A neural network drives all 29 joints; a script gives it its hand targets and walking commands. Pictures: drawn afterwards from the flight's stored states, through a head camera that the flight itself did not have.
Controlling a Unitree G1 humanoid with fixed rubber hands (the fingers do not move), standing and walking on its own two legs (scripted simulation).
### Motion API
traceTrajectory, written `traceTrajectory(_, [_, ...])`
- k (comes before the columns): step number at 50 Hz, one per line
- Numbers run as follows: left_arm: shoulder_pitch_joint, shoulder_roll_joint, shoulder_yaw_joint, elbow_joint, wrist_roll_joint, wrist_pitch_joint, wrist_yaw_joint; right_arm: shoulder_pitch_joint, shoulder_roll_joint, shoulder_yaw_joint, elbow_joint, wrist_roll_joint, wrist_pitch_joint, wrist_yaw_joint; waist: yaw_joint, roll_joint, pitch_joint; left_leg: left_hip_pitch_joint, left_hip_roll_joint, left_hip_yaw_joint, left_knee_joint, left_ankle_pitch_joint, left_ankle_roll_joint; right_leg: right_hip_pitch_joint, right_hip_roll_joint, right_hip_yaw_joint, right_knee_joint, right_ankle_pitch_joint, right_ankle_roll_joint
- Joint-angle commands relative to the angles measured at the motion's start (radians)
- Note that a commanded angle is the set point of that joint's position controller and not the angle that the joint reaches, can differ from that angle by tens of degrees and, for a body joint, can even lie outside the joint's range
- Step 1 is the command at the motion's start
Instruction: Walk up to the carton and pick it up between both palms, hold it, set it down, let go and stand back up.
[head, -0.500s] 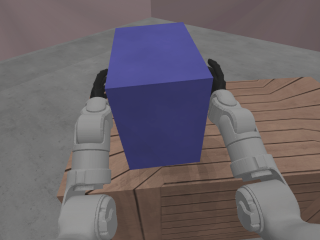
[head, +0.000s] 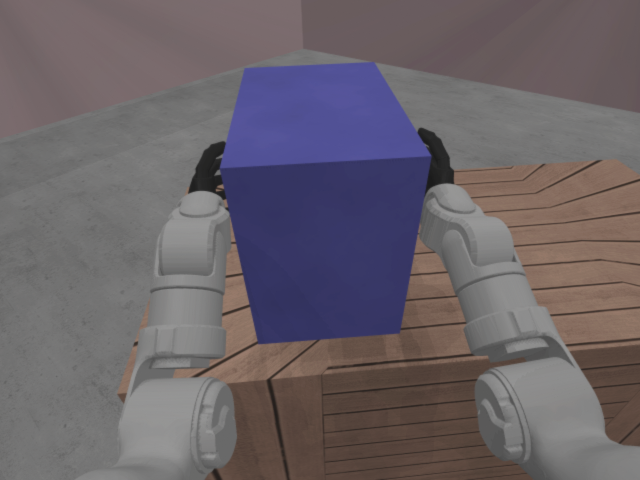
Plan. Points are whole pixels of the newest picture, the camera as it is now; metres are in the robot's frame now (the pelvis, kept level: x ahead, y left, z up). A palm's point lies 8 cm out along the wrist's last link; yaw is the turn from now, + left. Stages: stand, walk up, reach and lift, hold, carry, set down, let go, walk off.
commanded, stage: hold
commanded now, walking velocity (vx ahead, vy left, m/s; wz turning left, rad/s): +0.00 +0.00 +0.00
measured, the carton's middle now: (319, 195) +0.43 +0.00 +0.20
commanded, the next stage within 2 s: none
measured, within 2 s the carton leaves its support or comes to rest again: neither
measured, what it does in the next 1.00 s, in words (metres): stands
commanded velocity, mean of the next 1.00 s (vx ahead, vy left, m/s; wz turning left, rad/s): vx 0.00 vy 0.00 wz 0.00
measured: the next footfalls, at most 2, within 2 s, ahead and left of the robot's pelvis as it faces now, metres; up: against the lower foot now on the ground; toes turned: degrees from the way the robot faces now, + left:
none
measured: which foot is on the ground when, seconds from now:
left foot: down 0.00-1.00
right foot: down 0.00-1.00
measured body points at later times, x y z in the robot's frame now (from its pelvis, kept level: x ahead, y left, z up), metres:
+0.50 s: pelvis +0.01 +0.00 +0.00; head -0.05 +0.01 +0.45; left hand +0.39 +0.14 +0.23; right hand +0.40 -0.14 +0.24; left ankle +0.03 +0.10 -0.74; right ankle +0.04 -0.10 -0.74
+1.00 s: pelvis +0.00 +0.00 +0.00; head -0.05 +0.01 +0.45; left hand +0.39 +0.14 +0.23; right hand +0.39 -0.14 +0.23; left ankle +0.03 +0.10 -0.74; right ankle +0.04 -0.10 -0.74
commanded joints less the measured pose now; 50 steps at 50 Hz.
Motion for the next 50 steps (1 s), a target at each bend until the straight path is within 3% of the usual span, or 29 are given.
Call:
traceTrajectory(1, [-0.858,-0.749,-0.441,-0.190,-0.169,-0.109,-0.115,-1.017,0.749,0.427,-0.262,0.175,-0.072,0.123,0.021,0.058,-0.510,0.149,0.010,-0.034,-0.121,0.132,-0.019,0.140,0.023,0.020,-0.148,0.093,0.049])
traceTrajectory(2, [-0.881,-0.747,-0.461,-0.211,-0.183,-0.108,-0.119,-1.005,0.736,0.411,-0.252,0.169,-0.065,0.120,-0.004,0.078,-0.489,0.148,0.009,-0.034,-0.126,0.120,-0.025,0.133,0.022,0.021,-0.146,0.110,0.049])
traceTrajectory(3, [-0.853,-0.737,-0.436,-0.193,-0.171,-0.107,-0.119,-1.026,0.755,0.446,-0.284,0.171,-0.066,0.119,0.024,0.035,-0.513,0.139,0.007,-0.033,-0.132,0.116,-0.010,0.156,0.019,0.020,-0.147,0.093,0.052])
traceTrajectory(4, [-0.876,-0.783,-0.484,-0.277,-0.203,-0.112,-0.114,-0.980,0.760,0.449,-0.295,0.190,-0.061,0.116,-0.011,0.060,-0.583,0.189,0.014,-0.040,-0.107,0.221,-0.032,0.182,0.037,0.006,-0.119,0.203,0.049])
traceTrajectory(8, [-0.785,-0.757,-0.449,-0.224,-0.158,-0.094,-0.117,-1.014,0.739,0.480,-0.338,0.212,-0.060,0.112,0.025,0.055,-0.529,0.207,0.006,-0.040,-0.102,0.242,-0.022,0.174,0.029,0.016,-0.139,0.190,0.058])
traceTrajectory(9, [-0.814,-0.754,-0.463,-0.249,-0.167,-0.096,-0.122,-0.983,0.731,0.462,-0.316,0.204,-0.055,0.109,-0.002,0.083,-0.533,0.197,-0.002,-0.033,-0.100,0.211,-0.029,0.167,0.021,0.025,-0.138,0.198,0.062])
traceTrajectory(10, [-0.791,-0.732,-0.414,-0.166,-0.135,-0.083,-0.130,-1.015,0.729,0.469,-0.291,0.200,-0.045,0.101,0.022,0.034,-0.475,0.180,-0.001,-0.036,-0.108,0.192,-0.013,0.156,0.021,0.021,-0.144,0.166,0.064])
traceTrajectory(12, [-0.804,-0.752,-0.446,-0.260,-0.167,-0.088,-0.134,-0.943,0.742,0.467,-0.302,0.205,-0.038,0.100,0.000,0.058,-0.519,0.177,0.002,-0.028,-0.106,0.221,-0.027,0.204,0.024,0.022,-0.133,0.209,0.064])
traceTrajectory(13, [-0.836,-0.757,-0.467,-0.343,-0.160,-0.097,-0.122,-0.921,0.775,0.495,-0.308,0.222,-0.040,0.101,0.026,0.067,-0.572,0.208,-0.005,-0.032,-0.091,0.282,-0.032,0.213,0.034,0.015,-0.113,0.270,0.067])
traceTrajectory(14, [-0.783,-0.765,-0.474,-0.259,-0.186,-0.079,-0.128,-0.976,0.717,0.481,-0.356,0.214,-0.042,0.096,-0.007,0.055,-0.519,0.212,0.007,-0.040,-0.095,0.263,-0.036,0.178,0.033,0.015,-0.131,0.255,0.065])
traceTrajectory(16, [-0.722,-0.729,-0.428,-0.191,-0.158,-0.078,-0.140,-0.993,0.739,0.508,-0.412,0.220,-0.047,0.088,0.033,0.016,-0.535,0.178,-0.017,-0.034,-0.089,0.260,-0.024,0.236,0.016,0.032,-0.125,0.323,0.080])
traceTrajectory(17, [-0.783,-0.755,-0.471,-0.290,-0.175,-0.084,-0.142,-0.963,0.739,0.495,-0.390,0.224,-0.041,0.086,-0.002,0.057,-0.569,0.200,-0.011,-0.036,-0.074,0.301,-0.040,0.244,0.021,0.024,-0.115,0.332,0.074])
traceTrajectory(19, [-0.820,-0.790,-0.525,-0.373,-0.207,-0.084,-0.133,-0.981,0.749,0.514,-0.476,0.240,-0.046,0.084,-0.022,0.074,-0.624,0.230,-0.001,-0.056,-0.062,0.364,-0.049,0.256,0.029,0.018,-0.095,0.399,0.072])
traceTrajectory(21, [-0.760,-0.758,-0.476,-0.289,-0.178,-0.072,-0.133,-0.959,0.725,0.507,-0.426,0.239,-0.025,0.078,-0.006,0.052,-0.577,0.211,-0.010,-0.045,-0.074,0.308,-0.041,0.240,0.027,0.022,-0.111,0.367,0.078])
traceTrajectory(24, [-0.817,-0.743,-0.460,-0.333,-0.179,-0.073,-0.135,-0.915,0.727,0.463,-0.354,0.209,-0.019,0.085,-0.017,0.081,-0.546,0.164,-0.013,-0.036,-0.098,0.198,-0.035,0.215,0.017,0.035,-0.131,0.215,0.075])
traceTrajectory(25, [-0.810,-0.720,-0.434,-0.264,-0.159,-0.072,-0.138,-0.955,0.736,0.461,-0.309,0.196,-0.017,0.088,0.013,0.044,-0.477,0.159,-0.015,-0.029,-0.112,0.136,-0.020,0.170,0.015,0.027,-0.139,0.164,0.079])
traceTrajectory(28, [-0.770,-0.716,-0.399,-0.211,-0.149,-0.067,-0.153,-0.938,0.718,0.445,-0.277,0.182,-0.014,0.093,0.012,0.004,-0.447,0.168,-0.004,-0.031,-0.126,0.161,-0.015,0.169,0.020,0.016,-0.146,0.192,0.070])
traceTrajectory(30, [-0.797,-0.697,-0.353,-0.142,-0.110,-0.064,-0.158,-0.968,0.704,0.390,-0.207,0.167,-0.016,0.098,0.012,0.046,-0.390,0.109,0.000,-0.027,-0.158,0.043,-0.010,0.144,0.009,0.031,-0.166,0.035,0.066])
traceTrajectory(32, [-0.823,-0.738,-0.418,-0.186,-0.150,-0.073,-0.146,-1.029,0.725,0.426,-0.311,0.174,-0.043,0.103,0.017,0.057,-0.459,0.110,0.000,-0.027,-0.141,0.090,-0.024,0.179,0.011,0.024,-0.140,0.085,0.058])
traceTrajectory(34, [-0.883,-0.776,-0.488,-0.295,-0.210,-0.100,-0.131,-1.010,0.746,0.447,-0.365,0.178,-0.048,0.101,-0.013,0.069,-0.559,0.160,0.004,-0.037,-0.115,0.172,-0.036,0.182,0.026,0.021,-0.129,0.165,0.058])
traceTrajectory(35, [-0.857,-0.750,-0.456,-0.277,-0.185,-0.104,-0.129,-0.949,0.759,0.452,-0.275,0.179,-0.030,0.102,-0.001,0.044,-0.513,0.161,0.010,-0.045,-0.118,0.184,-0.023,0.171,0.025,0.026,-0.128,0.181,0.059])
traceTrajectory(38, [-0.903,-0.738,-0.457,-0.324,-0.194,-0.106,-0.128,-0.941,0.761,0.442,-0.248,0.183,-0.031,0.110,-0.004,0.074,-0.520,0.159,0.001,-0.038,-0.122,0.164,-0.034,0.170,0.020,0.024,-0.137,0.156,0.057])
traceTrajectory(39, [-0.867,-0.747,-0.450,-0.246,-0.171,-0.096,-0.125,-0.982,0.739,0.439,-0.241,0.184,-0.031,0.115,-0.003,0.088,-0.500,0.169,0.012,-0.033,-0.127,0.154,-0.032,0.153,0.026,0.022,-0.143,0.111,0.052])
traceTrajectory(41, [-0.815,-0.750,-0.425,-0.167,-0.171,-0.092,-0.128,-1.051,0.750,0.457,-0.344,0.180,-0.042,0.110,0.017,0.014,-0.490,0.148,0.006,-0.039,-0.127,0.129,-0.004,0.141,0.022,0.026,-0.152,0.113,0.063])
traceTrajectory(42, [-0.827,-0.751,-0.430,-0.137,-0.164,-0.090,-0.132,-1.026,0.719,0.425,-0.276,0.170,-0.033,0.114,0.006,0.056,-0.448,0.131,0.009,-0.037,-0.135,0.092,-0.021,0.113,0.023,0.023,-0.155,0.063,0.057])
traceTrajectory(46, [-0.873,-0.730,-0.438,-0.259,-0.177,-0.104,-0.128,-0.997,0.754,0.468,-0.305,0.193,-0.039,0.114,0.007,0.045,-0.527,0.153,0.005,-0.038,-0.121,0.148,-0.014,0.171,0.021,0.024,-0.137,0.133,0.057])
traceTrajectory(47, [-0.859,-0.725,-0.413,-0.210,-0.151,-0.098,-0.126,-0.963,0.748,0.444,-0.236,0.187,-0.024,0.113,0.018,0.062,-0.456,0.137,0.001,-0.034,-0.132,0.113,-0.020,0.146,0.019,0.025,-0.143,0.091,0.061])
traceTrajectory(48, [-0.871,-0.755,-0.454,-0.244,-0.177,-0.102,-0.124,-0.943,0.741,0.417,-0.243,0.172,-0.036,0.110,-0.012,0.077,-0.485,0.140,0.010,-0.038,-0.127,0.132,-0.034,0.164,0.023,0.018,-0.131,0.111,0.051])
traceTrajectory(50, [-0.879,-0.716,-0.417,-0.251,-0.185,-0.110,-0.131,-0.957,0.758,0.441,-0.237,0.175,-0.024,0.109,0.008,0.022,-0.507,0.161,0.006,-0.038,-0.125,0.137,-0.014,0.151,0.017,0.023,-0.140,0.135,0.065])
